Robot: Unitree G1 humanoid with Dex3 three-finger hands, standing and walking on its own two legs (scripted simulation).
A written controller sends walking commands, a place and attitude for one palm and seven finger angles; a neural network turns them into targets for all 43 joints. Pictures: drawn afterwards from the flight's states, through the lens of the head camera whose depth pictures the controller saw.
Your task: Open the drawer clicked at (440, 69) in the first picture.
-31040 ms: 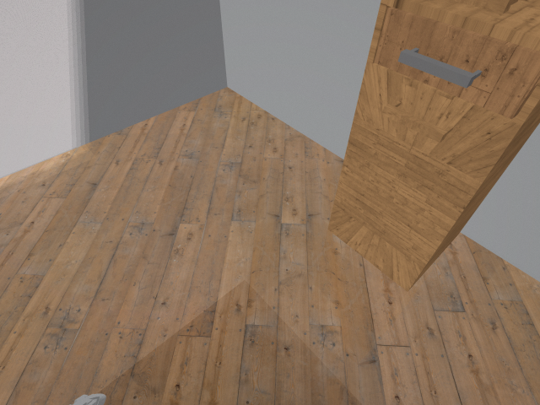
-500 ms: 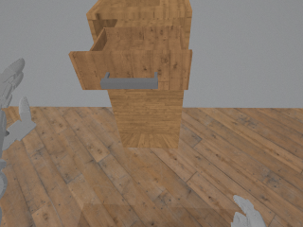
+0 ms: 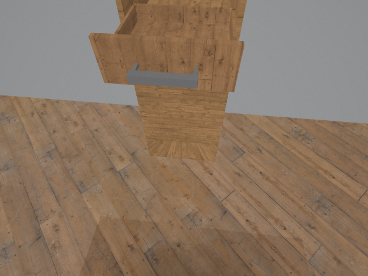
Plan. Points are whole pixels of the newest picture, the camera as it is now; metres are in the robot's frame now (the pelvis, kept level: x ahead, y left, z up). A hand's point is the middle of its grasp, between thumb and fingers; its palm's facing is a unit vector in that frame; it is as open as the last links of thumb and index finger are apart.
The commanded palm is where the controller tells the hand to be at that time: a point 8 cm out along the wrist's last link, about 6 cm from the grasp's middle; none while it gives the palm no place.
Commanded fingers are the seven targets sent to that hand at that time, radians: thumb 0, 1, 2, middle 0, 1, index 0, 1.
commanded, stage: let the arm hang, fingers relaxed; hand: left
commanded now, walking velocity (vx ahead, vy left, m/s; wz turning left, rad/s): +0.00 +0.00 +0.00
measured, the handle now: (164, 73) +0.57 +0.10 +0.12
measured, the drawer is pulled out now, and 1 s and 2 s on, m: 0.29 0.29 0.29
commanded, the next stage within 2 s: look to check the result in 0.52 s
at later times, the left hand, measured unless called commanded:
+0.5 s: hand out of the picture +0.05 +0.17 -0.17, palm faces +0.04 -0.97 -0.22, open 7.3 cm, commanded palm none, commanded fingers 0.00 0.90 0.90 -0.20 -0.30 -0.20 -0.30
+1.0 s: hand out of the picture +0.03 +0.17 -0.17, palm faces +0.03 -0.98 -0.21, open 7.4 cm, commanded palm none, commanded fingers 0.00 0.90 0.90 -0.20 -0.30 -0.20 -0.30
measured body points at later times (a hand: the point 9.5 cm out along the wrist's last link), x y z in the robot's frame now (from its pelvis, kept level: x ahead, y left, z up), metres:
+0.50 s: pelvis +0.00 -0.01 +0.00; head +0.01 -0.02 +0.45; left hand +0.05 +0.22 -0.15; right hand -0.03 -0.22 -0.17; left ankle +0.05 +0.12 -0.74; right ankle +0.04 -0.10 -0.74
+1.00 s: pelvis +0.02 -0.01 +0.00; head +0.05 -0.02 +0.45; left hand +0.03 +0.22 -0.15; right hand +0.02 -0.22 -0.17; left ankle +0.05 +0.12 -0.74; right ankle +0.04 -0.10 -0.74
